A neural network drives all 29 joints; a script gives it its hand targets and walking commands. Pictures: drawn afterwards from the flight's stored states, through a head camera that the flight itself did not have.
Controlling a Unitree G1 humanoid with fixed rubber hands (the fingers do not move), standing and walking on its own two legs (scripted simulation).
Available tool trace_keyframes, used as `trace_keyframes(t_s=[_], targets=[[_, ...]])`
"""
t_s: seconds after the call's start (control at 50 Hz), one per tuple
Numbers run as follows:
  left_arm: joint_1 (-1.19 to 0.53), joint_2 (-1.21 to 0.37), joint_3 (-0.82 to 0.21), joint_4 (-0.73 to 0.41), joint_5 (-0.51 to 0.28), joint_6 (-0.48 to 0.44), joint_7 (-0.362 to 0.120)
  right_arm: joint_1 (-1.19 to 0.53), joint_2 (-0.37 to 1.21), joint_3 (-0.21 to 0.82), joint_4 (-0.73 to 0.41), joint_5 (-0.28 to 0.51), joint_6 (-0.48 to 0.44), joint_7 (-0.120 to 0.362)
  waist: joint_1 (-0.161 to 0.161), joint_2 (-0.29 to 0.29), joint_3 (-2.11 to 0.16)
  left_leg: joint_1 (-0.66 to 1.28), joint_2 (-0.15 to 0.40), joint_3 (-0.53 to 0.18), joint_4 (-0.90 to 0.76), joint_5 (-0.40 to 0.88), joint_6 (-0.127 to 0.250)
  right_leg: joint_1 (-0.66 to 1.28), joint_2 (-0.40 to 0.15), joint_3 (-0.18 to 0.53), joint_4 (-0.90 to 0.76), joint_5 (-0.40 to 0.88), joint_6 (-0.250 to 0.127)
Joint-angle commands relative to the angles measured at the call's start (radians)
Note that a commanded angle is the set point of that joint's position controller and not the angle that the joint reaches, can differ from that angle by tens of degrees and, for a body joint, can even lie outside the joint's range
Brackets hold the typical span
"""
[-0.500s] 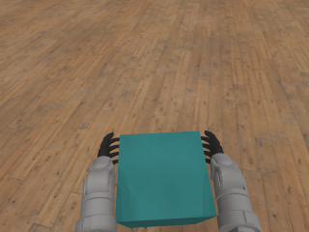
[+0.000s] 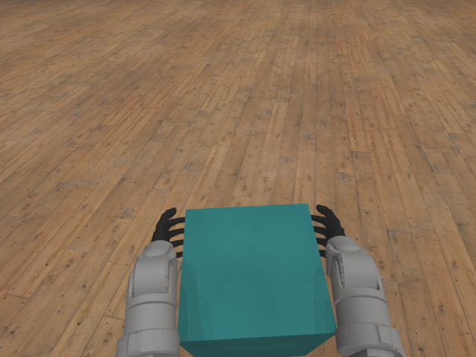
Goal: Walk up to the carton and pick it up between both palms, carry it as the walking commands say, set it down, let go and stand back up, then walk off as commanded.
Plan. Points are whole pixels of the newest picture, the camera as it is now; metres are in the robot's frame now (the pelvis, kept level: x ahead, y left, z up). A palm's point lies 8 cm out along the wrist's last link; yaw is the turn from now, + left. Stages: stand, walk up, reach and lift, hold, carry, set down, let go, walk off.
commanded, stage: reach and lift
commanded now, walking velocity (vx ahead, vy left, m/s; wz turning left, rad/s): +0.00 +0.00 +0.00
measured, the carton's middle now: (250, 288) +0.27 +0.01 -0.03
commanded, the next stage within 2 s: hold in 0.96 s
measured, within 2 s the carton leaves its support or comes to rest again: neither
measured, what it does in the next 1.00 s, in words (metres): stands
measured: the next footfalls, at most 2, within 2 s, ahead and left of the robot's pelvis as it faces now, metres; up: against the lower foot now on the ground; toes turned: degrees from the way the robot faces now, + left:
none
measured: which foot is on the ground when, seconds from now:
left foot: down 0.00-1.00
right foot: down 0.00-1.00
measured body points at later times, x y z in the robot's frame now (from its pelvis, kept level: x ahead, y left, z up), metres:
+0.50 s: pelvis +0.01 +0.01 +0.00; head -0.03 +0.01 +0.45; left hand +0.31 +0.16 +0.05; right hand +0.31 -0.14 +0.04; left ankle +0.03 +0.13 -0.75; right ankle +0.02 -0.12 -0.75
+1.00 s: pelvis +0.00 +0.00 +0.00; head -0.04 +0.01 +0.45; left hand +0.30 +0.16 +0.04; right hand +0.30 -0.15 +0.04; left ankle +0.03 +0.13 -0.75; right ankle +0.02 -0.12 -0.75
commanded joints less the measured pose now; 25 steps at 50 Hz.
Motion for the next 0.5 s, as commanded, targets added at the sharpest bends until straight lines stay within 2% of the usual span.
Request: trace_keyframes(t_s=[0.0, 0.28, 0.48], targets=[[-0.517, -0.912, -0.55, 0.001, -0.27, -0.02, -0.25, -0.542, 0.874, 0.518, -0.021, 0.254, -0.029, 0.232, -0.008, 0.004, -0.243, 0.085, -0.078, -0.01, -0.046, 0.064, 0.013, -0.007, 0.056, 0.03, -0.078, 0.057, -0.006], [-0.417, -0.923, -0.573, -0.068, -0.275, -0.008, -0.231, -0.446, 0.848, 0.547, -0.106, 0.264, -0.011, 0.225, -0.023, 0.015, -0.258, 0.134, -0.076, -0.03, -0.05, 0.19, 0.001, 0.028, 0.071, 0.029, -0.071, 0.175, -0.003], [-0.373, -0.906, -0.586, -0.109, -0.283, -0.002, -0.228, -0.393, 0.843, 0.564, -0.152, 0.271, -0.002, 0.214, -0.027, 0.008, -0.244, 0.135, -0.08, -0.036, -0.049, 0.198, 0.004, 0.034, 0.073, 0.027, -0.071, 0.191, 0.0]])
